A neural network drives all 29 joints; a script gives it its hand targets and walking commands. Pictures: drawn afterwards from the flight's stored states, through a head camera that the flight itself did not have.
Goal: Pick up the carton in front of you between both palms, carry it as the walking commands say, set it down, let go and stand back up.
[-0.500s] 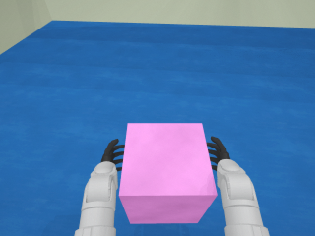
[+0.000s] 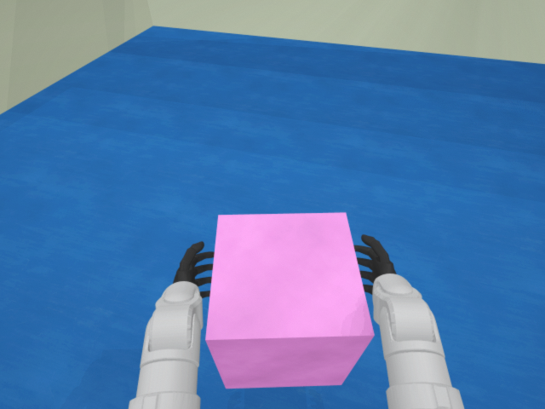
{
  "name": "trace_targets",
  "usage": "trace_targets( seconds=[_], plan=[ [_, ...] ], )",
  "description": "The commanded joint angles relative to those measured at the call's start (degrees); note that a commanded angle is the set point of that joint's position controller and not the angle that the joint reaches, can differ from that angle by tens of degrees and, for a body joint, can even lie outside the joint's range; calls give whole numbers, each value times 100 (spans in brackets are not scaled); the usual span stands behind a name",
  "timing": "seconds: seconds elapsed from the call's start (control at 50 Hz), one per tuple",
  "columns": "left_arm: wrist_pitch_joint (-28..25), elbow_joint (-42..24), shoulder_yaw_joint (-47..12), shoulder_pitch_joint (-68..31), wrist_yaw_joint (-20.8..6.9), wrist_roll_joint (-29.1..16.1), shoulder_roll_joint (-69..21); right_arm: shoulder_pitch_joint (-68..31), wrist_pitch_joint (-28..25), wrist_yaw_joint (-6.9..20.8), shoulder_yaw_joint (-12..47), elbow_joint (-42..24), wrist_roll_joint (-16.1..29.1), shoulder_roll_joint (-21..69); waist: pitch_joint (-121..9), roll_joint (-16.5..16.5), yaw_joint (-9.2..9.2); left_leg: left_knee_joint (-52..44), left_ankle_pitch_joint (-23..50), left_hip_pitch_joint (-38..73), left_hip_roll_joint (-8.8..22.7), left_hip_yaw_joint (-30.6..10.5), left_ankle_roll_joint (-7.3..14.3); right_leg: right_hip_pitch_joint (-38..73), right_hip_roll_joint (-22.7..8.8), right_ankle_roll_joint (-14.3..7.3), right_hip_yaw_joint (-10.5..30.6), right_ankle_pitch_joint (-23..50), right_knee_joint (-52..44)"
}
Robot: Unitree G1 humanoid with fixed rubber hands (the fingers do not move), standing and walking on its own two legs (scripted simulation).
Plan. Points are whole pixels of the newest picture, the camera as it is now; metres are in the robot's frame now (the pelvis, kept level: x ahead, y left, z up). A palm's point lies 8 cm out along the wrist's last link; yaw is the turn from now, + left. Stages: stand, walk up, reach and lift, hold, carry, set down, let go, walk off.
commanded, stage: hold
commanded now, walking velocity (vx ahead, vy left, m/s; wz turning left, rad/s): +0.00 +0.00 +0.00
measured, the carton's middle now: (283, 304) +0.30 +0.01 -0.04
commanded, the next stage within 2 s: set down in 0.38 s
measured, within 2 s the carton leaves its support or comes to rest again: neither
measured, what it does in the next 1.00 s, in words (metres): lowers itself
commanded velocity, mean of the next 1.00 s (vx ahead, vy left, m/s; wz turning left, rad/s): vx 0.00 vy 0.00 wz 0.00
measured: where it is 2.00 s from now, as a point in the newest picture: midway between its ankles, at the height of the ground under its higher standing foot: outside the picture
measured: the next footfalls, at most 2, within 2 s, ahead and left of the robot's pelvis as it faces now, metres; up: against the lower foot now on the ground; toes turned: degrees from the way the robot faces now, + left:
none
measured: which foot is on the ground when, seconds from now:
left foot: down 0.00-1.00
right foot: down 0.00-1.00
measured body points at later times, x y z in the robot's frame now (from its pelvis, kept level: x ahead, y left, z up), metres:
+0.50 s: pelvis -0.01 -0.04 +0.00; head -0.07 -0.04 +0.44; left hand +0.29 +0.12 +0.04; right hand +0.30 -0.18 +0.05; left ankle +0.03 +0.09 -0.74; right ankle +0.03 -0.14 -0.74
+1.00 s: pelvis -0.02 -0.01 -0.05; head +0.16 -0.02 +0.36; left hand +0.35 +0.11 -0.13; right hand +0.33 -0.19 -0.13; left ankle +0.03 +0.09 -0.74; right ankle +0.03 -0.14 -0.74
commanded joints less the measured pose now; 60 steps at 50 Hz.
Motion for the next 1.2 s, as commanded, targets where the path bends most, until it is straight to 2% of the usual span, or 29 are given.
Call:
trace_targets(
  seconds=[0.0,0.1,0.22,0.38,0.44,0.52,0.6,0.68,0.74,0.8,0.9,0.98,1.02,1.06,1.18],
  plan=[
    [-190,-277,-2994,-2844,-1436,-1421,-5113,-2016,-166,1176,2409,41,1057,5099,-1127,268,-325,-355,529,672,-150,-958,-173,-278,665,-356,430,220,-312],
    [-152,140,-2684,-2992,-1565,-1308,-5235,-2424,-108,1292,2348,297,1031,5293,-945,128,-189,-397,-190,262,-197,-918,-96,-113,573,-334,410,-215,-390],
    [-176,479,-2359,-3117,-1664,-1143,-5338,-2858,-79,1453,2402,427,1110,5456,-925,-39,-28,-348,-454,143,-302,-817,5,-103,462,-265,418,-608,-478],
    [-228,583,-2286,-3428,-1762,-1120,-5373,-3058,-123,1513,2296,674,1129,5505,-890,-121,-69,-221,-482,207,-392,-750,-7,-170,308,-275,522,-926,-615],
    [-271,702,-2158,-3640,-1782,-1042,-5285,-3272,-158,1492,2198,811,1116,5546,-845,-124,-28,-154,-533,148,-415,-717,3,-195,271,-270,558,-1036,-610],
    [-444,1250,-1744,-4082,-1824,-809,-5203,-3653,-330,1454,1682,1347,849,5453,-671,-92,-82,-4,-766,-106,-427,-686,8,-317,267,-303,555,-1280,-490],
    [-751,1956,-1031,-4469,-1736,-360,-4958,-3983,-632,1321,821,1923,310,5082,-474,4,-248,234,-863,-556,-408,-710,3,-496,340,-330,479,-1156,-189],
    [-1194,2394,-231,-4288,-1441,235,-4398,-3929,-1042,1124,36,2053,-284,4305,-495,125,-345,497,-547,-1273,-396,-760,4,-698,475,-274,376,-394,327],
    [-1748,2556,42,-3946,-1247,441,-3853,-3624,-1575,1032,-178,2036,-512,3788,-872,99,-343,845,-8,-1734,-463,-733,-34,-1102,569,-201,319,324,764],
    [-2415,2604,-138,-3779,-1123,355,-3789,-3528,-2223,1031,23,2005,-446,3699,-1470,123,-329,1266,538,-2113,-545,-745,-83,-1623,674,-157,288,853,1260],
    [-3360,2477,-1237,-4118,-948,-143,-4387,-3887,-3161,1129,960,2093,97,4154,-3316,181,-427,2179,1544,-2428,-608,-839,-194,-2562,838,-92,190,1551,2268],
    [-3729,2138,-2080,-4448,-778,-478,-4667,-4064,-3561,1134,1601,1961,460,4332,-4994,291,-552,2985,2417,-2593,-618,-914,-246,-3399,877,-40,142,2029,3003],
    [-3751,2030,-2297,-4482,-703,-558,-4671,-4142,-3597,1134,1761,1829,582,4276,-5536,337,-563,3322,2654,-2593,-605,-954,-273,-4033,917,-7,98,1928,3278],
    [-3674,2011,-2355,-4530,-663,-569,-4658,-4281,-3526,1156,1790,1771,662,4237,-5735,358,-557,3536,2304,-2965,-624,-921,-313,-4465,950,-3,62,1626,3508],
    [-3161,2325,-2065,-5148,-858,-472,-4791,-4803,-2986,1317,1393,2044,572,4457,-5275,459,-626,3919,232,-4649,-759,-681,-320,-5429,955,-45,-18,286,4019]
  ],
)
